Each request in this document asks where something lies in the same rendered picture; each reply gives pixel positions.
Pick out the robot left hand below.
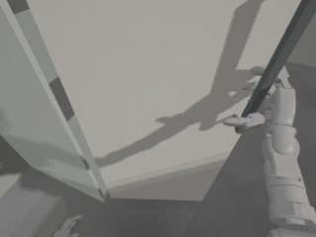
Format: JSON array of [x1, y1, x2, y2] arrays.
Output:
[[53, 214, 83, 237]]

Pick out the handle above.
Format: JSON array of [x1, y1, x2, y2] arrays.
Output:
[[233, 0, 316, 134]]

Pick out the right robot forearm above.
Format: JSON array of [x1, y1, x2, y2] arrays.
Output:
[[261, 124, 316, 234]]

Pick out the robot right hand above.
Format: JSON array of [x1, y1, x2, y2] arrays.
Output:
[[223, 65, 296, 130]]

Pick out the fridge door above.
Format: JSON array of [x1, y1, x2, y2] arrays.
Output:
[[26, 0, 301, 201]]

